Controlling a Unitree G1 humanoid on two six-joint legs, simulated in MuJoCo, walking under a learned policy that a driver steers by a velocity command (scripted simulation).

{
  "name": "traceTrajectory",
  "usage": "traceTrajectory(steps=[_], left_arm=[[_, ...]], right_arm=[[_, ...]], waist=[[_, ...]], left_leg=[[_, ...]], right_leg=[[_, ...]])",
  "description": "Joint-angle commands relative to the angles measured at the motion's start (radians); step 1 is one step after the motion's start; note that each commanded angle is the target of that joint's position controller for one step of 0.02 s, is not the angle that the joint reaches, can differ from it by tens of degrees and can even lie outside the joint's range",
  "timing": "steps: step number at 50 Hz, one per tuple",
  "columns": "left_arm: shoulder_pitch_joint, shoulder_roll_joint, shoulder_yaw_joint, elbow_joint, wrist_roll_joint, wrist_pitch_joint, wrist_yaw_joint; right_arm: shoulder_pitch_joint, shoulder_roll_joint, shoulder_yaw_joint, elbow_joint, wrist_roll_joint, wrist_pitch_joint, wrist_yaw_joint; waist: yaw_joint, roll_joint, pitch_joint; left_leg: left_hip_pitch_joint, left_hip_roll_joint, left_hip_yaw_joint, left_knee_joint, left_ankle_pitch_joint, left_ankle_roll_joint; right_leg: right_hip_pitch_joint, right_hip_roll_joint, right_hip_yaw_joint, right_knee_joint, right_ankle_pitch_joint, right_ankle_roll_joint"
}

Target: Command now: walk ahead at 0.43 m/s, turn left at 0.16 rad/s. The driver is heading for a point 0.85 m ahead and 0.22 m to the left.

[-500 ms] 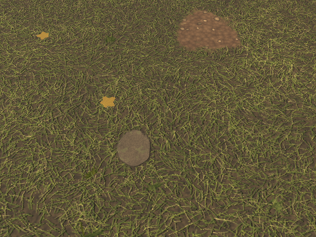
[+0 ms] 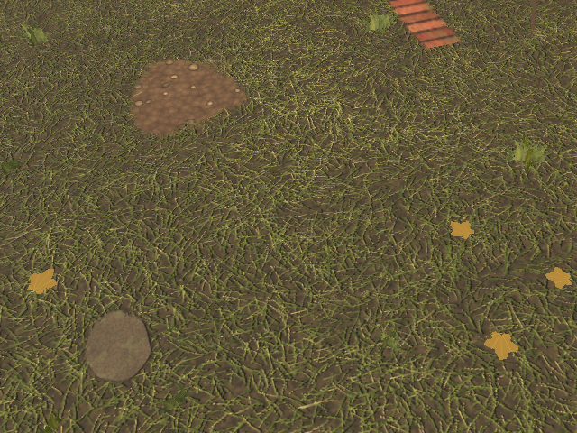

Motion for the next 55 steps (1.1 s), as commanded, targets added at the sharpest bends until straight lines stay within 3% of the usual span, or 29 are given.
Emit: traceTrajectory(steps=[1, 4, 10, 16, 19, 22, 23, 24, 25, 26, 27, 28, 29, 30, 31, 33, 36, 38, 41, 43, 45, 47, 48, 49, 50, 51, 52, 53, 55], left_arm=[[0.076, 0.172, 0.042, -0.006, 0.014, -0.051, 0.007], [0.063, 0.148, 0.035, 0.008, 0.007, -0.078, 0.017], [0.1, 0.136, 0.033, 0.05, 0.009, -0.11, 0.028], [0.158, 0.121, 0.033, 0.116, 0.016, -0.135, 0.028], [0.194, 0.11, 0.03, 0.155, 0.02, -0.136, 0.029], [0.177, 0.155, 0.033, 0.163, 0.015, -0.122, 0.036], [0.16, 0.192, 0.041, 0.156, 0.019, -0.104, 0.04], [0.129, 0.232, 0.053, 0.141, 0.022, -0.086, 0.039], [0.104, 0.248, 0.057, 0.124, 0.012, -0.079, 0.027], [0.106, 0.153, 0.034, 0.126, 0.018, -0.087, 0.008], [0.098, 0.035, 0.003, 0.02, -0.002, -0.115, -0.004], [-0.024, 0.101, 0.003, -0.013, 0.0, -0.139, 0.001], [-0.01, 0.1, 0.0, -0.007, -0.021, -0.149, 0.002], [0.022, 0.099, -0.004, 0.024, -0.022, -0.147, 0.006], [0.044, 0.087, -0.008, 0.042, -0.008, -0.132, 0.001], [0.115, 0.067, -0.011, 0.088, -0.003, -0.082, -0.021], [0.017, 0.053, -0.008, 0.076, -0.024, -0.052, -0.036], [-0.062, 0.041, -0.013, 0.051, -0.029, -0.063, -0.04], [-0.142, 0.026, -0.024, 0.032, -0.025, -0.081, -0.052], [-0.137, 0.029, -0.029, 0.038, -0.024, -0.088, -0.06], [-0.019, 0.073, -0.016, 0.08, -0.023, -0.079, -0.054], [0.294, 0.165, 0.022, 0.167, -0.021, -0.065, -0.04], [0.515, 0.197, 0.045, 0.229, -0.013, -0.061, -0.027], [0.571, 0.19, 0.055, 0.264, -0.021, -0.059, -0.01], [0.439, 0.225, 0.057, 0.258, 0.005, -0.063, -0.001], [0.368, 0.228, 0.062, 0.216, 0.012, -0.073, 0.0], [0.261, 0.165, 0.056, 0.171, 0.008, -0.072, 0.005], [0.167, 0.112, 0.042, 0.152, 0.002, -0.07, 0.005], [0.15, 0.084, 0.021, 0.153, -0.017, -0.099, 0.002]], right_arm=[[-0.05, -0.096, -0.034, -0.049, 0.015, -0.021, 0.027], [-0.032, -0.089, -0.043, -0.026, 0.005, -0.029, 0.027], [-0.083, -0.056, -0.044, -0.042, -0.002, -0.028, 0.037], [-0.196, -0.039, -0.029, -0.097, -0.002, -0.037, 0.058], [-0.278, -0.013, -0.009, -0.137, 0.004, -0.043, 0.066], [-0.21, -0.014, -0.004, -0.141, 0.021, -0.045, 0.048], [-0.098, -0.037, -0.014, -0.115, 0.027, -0.046, 0.04], [0.057, -0.079, -0.034, -0.08, 0.032, -0.05, 0.031], [0.244, -0.138, -0.067, -0.022, 0.026, -0.063, 0.015], [0.278, -0.206, -0.096, 0.011, 0.02, -0.059, -0.01], [0.182, -0.306, -0.111, -0.012, -0.009, -0.046, -0.011], [0.206, -0.26, -0.105, -0.024, 0.0, -0.048, -0.012], [0.202, -0.232, -0.097, 0.003, -0.006, -0.058, -0.025], [0.163, -0.172, -0.08, 0.008, -0.013, -0.075, -0.029], [0.104, -0.132, -0.062, 0.002, -0.016, -0.095, -0.034], [0.065, -0.07, -0.034, 0.008, -0.006, -0.135, -0.034], [0.106, -0.078, -0.03, 0.04, 0.002, -0.171, -0.019], [0.128, -0.061, -0.019, 0.05, 0.009, -0.185, -0.012], [0.128, -0.04, 0.001, 0.056, 0.016, -0.197, -0.026], [0.123, -0.068, 0.003, 0.063, 0.016, -0.205, -0.043], [0.088, -0.123, -0.01, 0.054, 0.011, -0.193, -0.074], [-0.006, -0.177, -0.031, 0.023, -0.01, -0.153, -0.096], [-0.09, -0.184, -0.038, 0.007, -0.012, -0.136, -0.099], [-0.155, -0.118, -0.026, 0.012, -0.007, -0.135, -0.076], [-0.06, 0.071, 0.025, -0.07, -0.003, -0.159, -0.055], [0.078, 0.064, 0.046, -0.094, 0.025, -0.176, -0.048], [0.065, -0.004, 0.047, -0.068, 0.012, -0.183, -0.048], [0.03, -0.04, 0.039, -0.057, 0.0, -0.18, -0.046], [-0.001, -0.042, 0.039, -0.064, -0.022, -0.132, -0.046]], waist=[[0.053, -0.144, 0.029], [0.032, -0.147, 0.051], [0.033, -0.087, 0.094], [0.054, -0.083, 0.156], [0.071, -0.073, 0.186], [-0.001, -0.116, 0.074], [-0.066, -0.148, -0.001], [-0.146, -0.172, -0.092], [-0.228, -0.136, -0.184], [-0.201, 0.004, -0.168], [-0.081, 0.208, -0.2], [-0.137, -0.002, -0.23], [-0.098, -0.039, -0.143], [-0.046, -0.131, -0.063], [-0.003, -0.151, -0.045], [0.05, -0.111, 0.005], [0.025, -0.061, 0.1], [0.004, -0.008, 0.127], [-0.012, -0.004, 0.103], [0.007, 0.021, 0.061], [0.083, 0.077, -0.034], [0.257, 0.104, -0.172], [0.374, 0.071, -0.198], [0.391, -0.105, -0.124], [0.136, -0.378, -0.089], [0.08, -0.266, -0.34], [0.055, -0.063, -0.242], [0.004, 0.064, -0.084], [-0.035, 0.119, 0.013]], left_leg=[[-0.249, -0.024, -0.107, 0.017, 0.115, 0.023], [-0.36, -0.022, -0.116, 0.043, 0.171, 0.011], [-0.491, 0.02, -0.092, 0.078, 0.255, -0.016], [-0.541, 0.063, 0.005, -0.048, 0.281, 0.068], [-0.493, 0.062, 0.093, -0.173, 0.244, 0.131], [-0.191, -0.063, 0.221, -0.277, 0.168, 0.205], [-0.068, -0.107, 0.225, -0.272, 0.096, 0.225], [0.115, -0.145, 0.21, -0.27, -0.001, 0.247], [0.4, -0.185, 0.146, -0.361, -0.03, 0.272], [0.603, -0.081, -0.08, -0.455, -0.154, 0.304], [0.787, 0.182, -0.722, -0.697, -0.359, 0.454], [0.786, 0.223, -0.807, -0.82, -0.302, 0.408], [0.679, 0.246, -0.708, -0.841, -0.224, 0.368], [0.526, 0.222, -0.587, -0.839, -0.125, 0.321], [0.419, 0.184, -0.478, -0.844, -0.088, 0.285], [0.264, 0.131, -0.315, -0.905, -0.017, 0.223], [0.253, 0.056, -0.079, -0.968, 0.261, 0.109], [0.282, 0.014, 0.046, -0.98, 0.55, 0.066], [0.361, 0.0, 0.156, -1.006, 0.849, 0.031], [0.456, 0.036, 0.188, -0.984, 1.149, 0.011], [0.586, 0.08, 0.205, -0.845, 1.458, -0.011], [0.582, 0.115, 0.194, -0.456, 1.635, -0.015], [0.476, 0.105, 0.173, -0.099, 1.509, -0.003], [0.281, -0.076, 0.179, 0.359, 0.604, 0.017], [-0.189, -0.188, 0.035, 0.685, -0.219, -0.005], [-0.281, -0.157, -0.14, 0.721, -0.158, 0.021], [-0.28, -0.097, -0.136, 0.629, -0.056, 0.042], [-0.243, -0.048, -0.104, 0.532, 0.001, 0.041], [-0.109, 0.009, -0.091, 0.347, 0.009, 0.011]], right_leg=[[0.146, -0.291, 0.255, -0.34, -0.378, -0.05], [0.193, -0.313, 0.159, -0.357, -0.352, -0.027], [0.193, -0.36, 0.03, -0.363, -0.287, -0.049], [0.278, -0.338, -0.13, -0.387, -0.154, -0.026], [0.338, -0.322, -0.226, -0.364, 0.103, -0.016], [0.362, -0.317, -0.312, -0.143, 1.1, 0.012], [0.372, -0.335, -0.31, 0.019, 1.313, 0.008], [0.322, -0.354, -0.292, 0.234, 1.379, -0.008], [0.163, -0.346, -0.262, 0.529, 1.214, -0.01], [-0.124, -0.215, -0.236, 0.869, 0.417, 0.026], [-0.566, -0.006, -0.101, 1.219, -0.236, 0.084], [-0.643, -0.062, 0.091, 1.212, -0.105, 0.064], [-0.642, -0.109, 0.082, 1.177, -0.05, 0.047], [-0.588, -0.159, 0.082, 1.101, -0.017, 0.035], [-0.526, -0.183, 0.099, 1.049, -0.01, 0.031], [-0.44, -0.214, 0.133, 0.965, 0.02, 0.035], [-0.538, -0.172, 0.123, 0.813, 0.115, 0.032], [-0.551, -0.14, 0.061, 0.657, 0.227, 0.02], [-0.491, -0.092, -0.079, 0.432, 0.371, -0.008], [-0.395, -0.042, -0.137, 0.302, 0.441, -0.032], [-0.276, 0.024, -0.164, 0.261, 0.416, -0.049], [0.005, 0.089, -0.148, 0.276, 0.279, -0.083], [0.174, 0.037, -0.045, 0.191, 0.277, -0.143], [0.267, -0.02, 0.039, 0.061, 0.341, -0.181], [0.455, -0.163, 0.329, 0.278, 0.905, -0.245], [0.578, -0.317, 0.653, 0.083, 0.739, -0.385], [0.412, -0.32, 0.67, -0.046, 0.449, -0.357], [0.18, -0.301, 0.574, -0.095, 0.411, -0.304], [-0.093, -0.248, 0.416, -0.128, 0.663, -0.243]])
